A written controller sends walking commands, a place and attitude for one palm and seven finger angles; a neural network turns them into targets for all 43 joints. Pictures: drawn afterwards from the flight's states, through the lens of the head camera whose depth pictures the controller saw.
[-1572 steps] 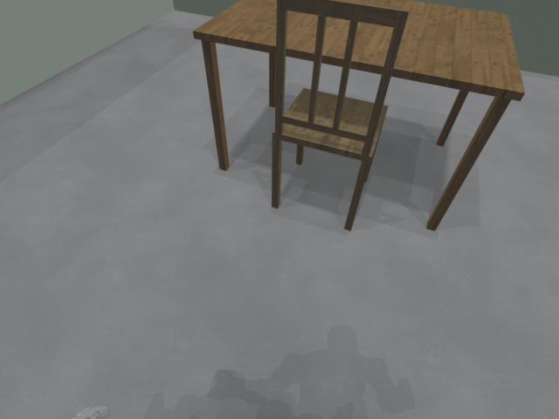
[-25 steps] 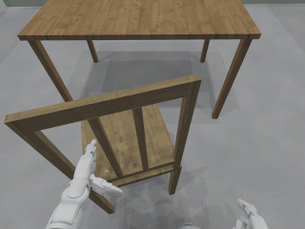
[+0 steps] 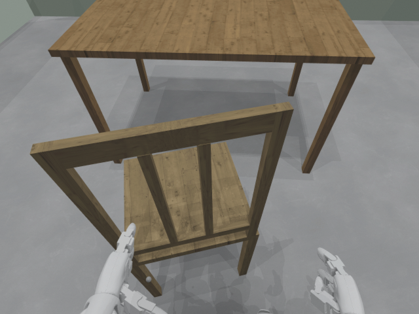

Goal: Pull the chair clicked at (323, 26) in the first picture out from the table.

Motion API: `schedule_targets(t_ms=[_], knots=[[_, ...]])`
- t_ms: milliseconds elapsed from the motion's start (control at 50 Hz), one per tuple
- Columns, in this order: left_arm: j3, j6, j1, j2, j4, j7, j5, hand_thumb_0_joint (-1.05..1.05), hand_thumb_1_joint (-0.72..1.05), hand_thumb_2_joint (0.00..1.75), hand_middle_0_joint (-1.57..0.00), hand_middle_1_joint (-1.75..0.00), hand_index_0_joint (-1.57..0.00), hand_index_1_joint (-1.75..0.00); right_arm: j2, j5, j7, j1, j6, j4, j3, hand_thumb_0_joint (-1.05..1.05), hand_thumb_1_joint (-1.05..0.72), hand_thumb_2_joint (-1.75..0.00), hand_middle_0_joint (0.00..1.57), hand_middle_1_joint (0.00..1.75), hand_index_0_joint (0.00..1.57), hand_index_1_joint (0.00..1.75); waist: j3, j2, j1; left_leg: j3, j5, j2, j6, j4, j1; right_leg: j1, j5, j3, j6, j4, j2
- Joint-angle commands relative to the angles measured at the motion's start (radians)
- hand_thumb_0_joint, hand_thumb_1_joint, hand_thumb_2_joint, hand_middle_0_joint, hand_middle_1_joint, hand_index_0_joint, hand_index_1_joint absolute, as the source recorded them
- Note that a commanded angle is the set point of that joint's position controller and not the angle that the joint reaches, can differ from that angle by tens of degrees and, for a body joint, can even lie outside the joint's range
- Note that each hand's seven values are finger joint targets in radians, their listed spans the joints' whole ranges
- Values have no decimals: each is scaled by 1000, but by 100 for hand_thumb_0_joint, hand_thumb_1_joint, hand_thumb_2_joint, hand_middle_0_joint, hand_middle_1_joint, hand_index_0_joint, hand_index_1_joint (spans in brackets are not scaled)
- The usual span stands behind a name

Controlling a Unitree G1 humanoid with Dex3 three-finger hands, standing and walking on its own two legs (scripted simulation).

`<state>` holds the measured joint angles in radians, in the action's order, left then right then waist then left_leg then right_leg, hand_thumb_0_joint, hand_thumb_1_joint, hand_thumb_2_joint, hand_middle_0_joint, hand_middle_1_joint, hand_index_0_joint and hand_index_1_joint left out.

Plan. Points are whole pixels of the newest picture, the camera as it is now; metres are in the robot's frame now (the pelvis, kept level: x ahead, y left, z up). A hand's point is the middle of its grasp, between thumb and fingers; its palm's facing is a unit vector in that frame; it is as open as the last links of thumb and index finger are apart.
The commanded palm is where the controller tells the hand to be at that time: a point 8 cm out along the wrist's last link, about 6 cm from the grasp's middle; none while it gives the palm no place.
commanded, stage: draw the fingers out of the gap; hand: left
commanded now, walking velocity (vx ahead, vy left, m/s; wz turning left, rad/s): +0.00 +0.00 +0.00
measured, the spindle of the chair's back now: (162, 206) +0.34 +0.12 -0.01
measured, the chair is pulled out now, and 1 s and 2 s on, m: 0.49 0.49 0.49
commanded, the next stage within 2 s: draw the hand back to the body in 0.08 s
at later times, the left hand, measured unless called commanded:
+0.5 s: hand (127, 278) +0.18 +0.14 +0.05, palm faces -0.04 -1.00 -0.06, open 17.5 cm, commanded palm +0.14 +0.21 +0.06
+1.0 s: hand (58, 254) +0.19 +0.22 +0.12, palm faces +0.30 -0.87 -0.39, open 15.0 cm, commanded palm +0.15 +0.26 +0.15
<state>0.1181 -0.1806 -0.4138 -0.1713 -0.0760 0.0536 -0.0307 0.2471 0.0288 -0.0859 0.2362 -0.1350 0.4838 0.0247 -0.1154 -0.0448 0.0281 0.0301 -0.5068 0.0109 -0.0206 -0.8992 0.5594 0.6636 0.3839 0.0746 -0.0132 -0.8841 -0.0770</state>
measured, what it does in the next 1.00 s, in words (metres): stands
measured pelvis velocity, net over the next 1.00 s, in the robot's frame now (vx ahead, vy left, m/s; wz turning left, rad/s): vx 0.02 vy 0.00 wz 0.00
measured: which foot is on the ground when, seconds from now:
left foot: down 0.00-1.00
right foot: down 0.00-1.00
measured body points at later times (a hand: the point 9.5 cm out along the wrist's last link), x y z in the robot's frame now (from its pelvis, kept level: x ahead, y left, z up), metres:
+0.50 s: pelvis -0.02 +0.00 -0.03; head +0.03 -0.01 +0.42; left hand +0.18 +0.19 +0.06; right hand +0.17 -0.24 -0.10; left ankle -0.03 +0.13 -0.69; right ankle +0.03 -0.13 -0.69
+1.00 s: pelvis +0.02 +0.00 +0.03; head +0.02 -0.03 +0.48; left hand +0.17 +0.26 +0.14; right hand +0.20 -0.23 -0.05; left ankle -0.03 +0.13 -0.69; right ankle +0.03 -0.13 -0.69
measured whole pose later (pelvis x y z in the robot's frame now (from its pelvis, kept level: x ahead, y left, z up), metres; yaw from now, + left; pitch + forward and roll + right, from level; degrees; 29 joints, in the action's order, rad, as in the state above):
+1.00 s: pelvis +0.02 +0.00 +0.03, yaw +0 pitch +1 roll -1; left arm -0.12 -0.02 -0.62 -0.31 -0.41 0.17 -0.06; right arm 0.23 0.04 -0.13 0.22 -0.14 0.58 0.01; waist -0.03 -0.08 -0.04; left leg 0.03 -0.43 0.02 -0.02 -0.65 0.23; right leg 0.34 0.32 0.09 -0.02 -0.65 -0.06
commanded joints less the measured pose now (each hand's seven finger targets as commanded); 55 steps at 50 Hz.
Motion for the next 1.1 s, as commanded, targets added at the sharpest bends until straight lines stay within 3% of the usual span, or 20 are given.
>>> schedule_targets(t_ms=[0, 40, 140, 180, 200, 240, 320, 380, 420, 440, 500, 540, 680, 700, 720, 740, 760, 840, 960, 1080], knots=[[-26, 45, -46, -62, -255, 17, 18, 0, -55, 20, 0, 0, 0, 0, 111, 1, -14, -62, -50, -173, -50, 0, -90, -90, 20, 30, 20, 30, -138, 71, 10, -9, 273, -19, 27, 126, 22, -180, -193, 14, 16, 111, 23], [-48, 45, -96, -84, -276, 24, 22, 0, -55, 20, 0, 0, 0, 0, 108, 3, -18, -73, -49, -177, -56, 0, -90, -90, 20, 30, 20, 30, -130, 67, 0, -7, 266, -18, 28, 120, 37, -176, -177, 13, 20, 110, 23], [-12, 56, -140, -67, -347, 24, 28, 0, -55, 20, 0, 0, 0, 0, 104, 2, -25, -73, -58, -190, -51, 0, -90, -90, 20, 30, 20, 30, -112, 32, 6, -1, 229, -23, 28, 106, 52, -136, -120, 15, 22, 101, 25], [-33, 62, -154, -82, -355, 23, 20, 0, -55, 20, 0, 0, 0, 0, 102, 3, -30, -64, -63, -186, -55, 0, -90, -90, 20, 30, 20, 30, -131, 67, 11, -4, 216, -25, 31, 92, 53, -136, -114, 9, 16, 102, 26], [-41, 193, -71, 3, -498, -2, -103, 0, -55, 20, 0, 0, 0, 0, 88, 2, -31, -55, -90, -179, -50, 0, -90, -90, 20, 30, 20, 30, -111, 109, 20, 0, 222, -36, 24, 54, 82, -91, -127, 27, 16, 88, 33], [-131, 304, -131, -90, -456, -23, -122, 0, -55, 20, 0, 0, 0, 0, 93, 3, -28, -54, -119, -137, -62, 0, -90, -90, 20, 30, 20, 30, -147, 46, -8, 3, 229, -35, 19, 41, 91, -101, -119, 16, 26, 61, 32], [-121, 489, -153, -52, -430, -91, -141, 0, -55, 20, 0, 0, 0, 0, 75, 15, 3, -69, -143, -106, -74, 0, -90, -90, 20, 30, 20, 30, -128, 3, -10, -1, 224, -28, 6, 8, 119, -36, -103, 16, 29, 11, 35], [-138, 608, -143, -75, -359, -160, -141, 0, -55, 20, 0, 0, 0, 0, 80, 17, 28, -97, -140, -90, -88, 0, -90, -90, 20, 30, 20, 30, -116, 46, -5, 2, 157, -18, 6, -25, 185, 6, -32, 3, 30, -15, 33], [-155, 578, -187, -93, -367, -196, -150, 0, -55, 20, 0, 0, 0, 0, 86, 28, 30, -115, -123, -129, -88, 0, -90, -90, 20, 30, 20, 30, -145, 10, -21, -10, 112, -21, 13, 11, 165, -48, 18, -12, 28, 19, 27], [-206, 542, -223, -128, -366, -199, -158, 0, -55, 20, 0, 0, 0, 0, 88, 33, 25, -128, -113, -138, -92, 0, -90, -90, 20, 30, 20, 30, -171, 4, -38, -13, 116, -21, 16, 26, 153, -92, 22, -17, 29, 35, 26], [-262, 466, -185, -156, -465, -194, -206, 0, -55, 20, 0, 0, 0, 0, 78, 43, 0, -132, -94, -159, -79, 0, -90, -90, 20, 30, 20, 30, -158, 60, -29, -14, 94, -21, 24, 58, 140, -138, 64, -22, 15, 88, 25], [-312, 454, -170, -187, -501, -177, -227, 0, -55, 20, 0, 0, 0, 0, 74, 45, -15, -132, -98, -146, -76, 0, -90, -90, 20, 30, 20, 30, -153, 72, -32, -9, 112, -18, 26, 65, 126, -163, 56, -26, 13, 112, 27], [-302, 447, -176, -165, -472, -216, -242, 0, -37, 29, -2, -4, -2, -4, 84, 47, -16, -108, -154, -90, -73, 0, -90, -90, 20, 30, 20, 30, -115, 41, -12, 0, 211, -10, 25, 122, 17, -201, -100, 4, 9, 149, 29], [-364, 353, -253, -316, -467, -59, -86, 0, -33, 31, -3, -5, -3, -5, 68, 30, -32, -89, -109, -105, -78, 0, -90, -90, 20, 30, 20, 30, -143, -6, -94, -7, 219, 14, 10, 195, -31, -303, -103, -44, 32, 186, 2], [-292, 313, -250, -213, -540, -1, -67, 0, -30, 32, -4, -5, -4, -5, 57, 26, -33, -81, -97, -130, -66, 0, -90, -90, 20, 30, 20, 30, -83, -14, -55, -12, 213, 9, 6, 219, -44, -300, -114, -24, 27, 206, -2], [-295, 281, -231, -223, -546, 39, -51, 0, -26, 34, -4, -6, -4, -6, 59, 25, -35, -96, -84, -119, -65, 0, -90, -90, 20, 30, 20, 30, -63, -13, -58, -9, 221, 12, 7, 230, -56, -322, -115, -22, 31, 225, 1], [-280, 260, -246, -201, -527, 65, -42, 0, -22, 36, -4, -7, -4, -7, 55, 22, -40, -97, -72, -110, -62, 0, -90, -90, 20, 30, 20, 30, -36, 8, -50, -14, 235, 13, 9, 244, -83, -331, -137, -14, 28, 236, 3], [-338, 229, -191, -272, -566, 123, -22, 0, -8, 43, -7, -10, -7, -10, 65, 14, -51, -120, -58, -89, -54, 0, -90, -90, 20, 30, 20, 30, -16, 8, -58, -10, 308, 18, 12, 307, -173, -421, -222, -7, 31, 297, 5], [-351, 229, -134, -259, -551, 140, -12, 0, 14, 53, -10, -14, -10, -14, 64, 7, -46, -136, -69, -55, -43, 0, -90, -90, 20, 30, 20, 30, 44, -20, -60, -14, 385, 20, 12, 398, -293, -482, -287, -2, 29, 365, 8], [-424, 241, -111, -291, -536, 140, -17, 0, 36, 64, -13, -19, -13, -19, 66, 0, -28, -158, -66, -31, -49, 0, -90, -90, 20, 30, 20, 30, 60, 4, -74, -18, 453, 29, 12, 459, -352, -544, -351, -3, 30, 403, 16]])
